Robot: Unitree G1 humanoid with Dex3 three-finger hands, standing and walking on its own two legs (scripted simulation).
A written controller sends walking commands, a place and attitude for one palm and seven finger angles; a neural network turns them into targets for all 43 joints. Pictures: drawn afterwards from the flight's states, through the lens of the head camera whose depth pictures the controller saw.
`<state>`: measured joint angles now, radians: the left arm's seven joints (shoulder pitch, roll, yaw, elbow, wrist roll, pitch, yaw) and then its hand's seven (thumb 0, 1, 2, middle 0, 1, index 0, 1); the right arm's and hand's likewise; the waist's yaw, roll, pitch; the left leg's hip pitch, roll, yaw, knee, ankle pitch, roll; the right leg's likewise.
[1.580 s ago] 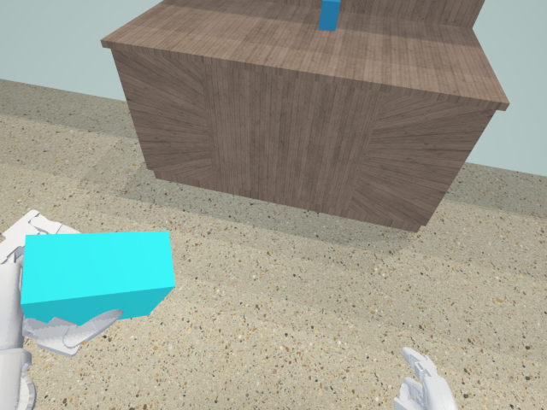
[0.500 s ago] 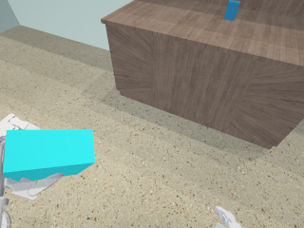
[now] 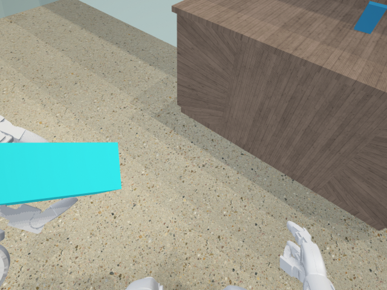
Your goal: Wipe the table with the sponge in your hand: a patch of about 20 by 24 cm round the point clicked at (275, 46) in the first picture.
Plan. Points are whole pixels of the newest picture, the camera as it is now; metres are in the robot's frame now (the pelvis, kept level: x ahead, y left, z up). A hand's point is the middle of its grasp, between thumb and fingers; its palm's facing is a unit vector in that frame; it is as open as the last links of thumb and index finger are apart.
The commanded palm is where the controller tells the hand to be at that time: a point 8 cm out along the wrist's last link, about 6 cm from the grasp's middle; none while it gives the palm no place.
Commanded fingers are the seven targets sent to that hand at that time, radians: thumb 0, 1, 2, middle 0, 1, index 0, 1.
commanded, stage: walk to a spot facing it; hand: left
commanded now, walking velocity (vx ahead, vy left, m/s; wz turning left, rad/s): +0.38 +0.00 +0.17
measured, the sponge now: (75, 174) +0.25 +0.20 +0.17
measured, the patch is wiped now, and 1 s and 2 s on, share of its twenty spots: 0.00 0.00 0.00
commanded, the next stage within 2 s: turn to face it in 1.46 s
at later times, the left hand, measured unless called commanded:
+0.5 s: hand (97, 127) +0.33 +0.18 +0.18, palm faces +0.46 -0.76 -0.45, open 10.5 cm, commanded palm +0.25 +0.23 +0.20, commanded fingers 0.00 0.10 1.30 -1.20 -1.60 -1.20 -1.60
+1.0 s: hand (80, 79) +0.40 +0.22 +0.22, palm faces +0.62 -0.63 -0.47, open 10.5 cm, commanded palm +0.34 +0.26 +0.20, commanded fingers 0.00 0.10 1.30 -1.20 -1.60 -1.20 -1.60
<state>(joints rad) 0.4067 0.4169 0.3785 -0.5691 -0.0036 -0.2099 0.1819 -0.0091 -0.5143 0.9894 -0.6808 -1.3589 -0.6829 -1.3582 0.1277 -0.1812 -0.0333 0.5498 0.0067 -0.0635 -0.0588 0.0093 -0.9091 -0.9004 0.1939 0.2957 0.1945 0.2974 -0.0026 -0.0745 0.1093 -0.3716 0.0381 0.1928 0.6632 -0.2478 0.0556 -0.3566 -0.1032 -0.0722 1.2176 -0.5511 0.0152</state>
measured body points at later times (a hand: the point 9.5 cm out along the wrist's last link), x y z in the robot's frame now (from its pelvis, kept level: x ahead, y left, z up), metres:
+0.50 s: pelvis +0.14 -0.07 +0.02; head +0.17 -0.08 +0.47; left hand +0.30 +0.22 +0.21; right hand +0.32 -0.30 -0.08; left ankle +0.13 +0.07 -0.62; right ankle +0.14 -0.16 -0.71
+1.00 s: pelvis +0.28 -0.05 +0.02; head +0.30 -0.06 +0.47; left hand +0.36 +0.25 +0.24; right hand +0.48 -0.18 -0.08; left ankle +0.26 +0.08 -0.71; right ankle +0.36 -0.18 -0.69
